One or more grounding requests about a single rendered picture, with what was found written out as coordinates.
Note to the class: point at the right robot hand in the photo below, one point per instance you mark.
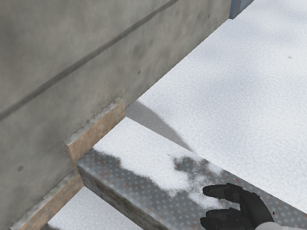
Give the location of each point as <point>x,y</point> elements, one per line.
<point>253,210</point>

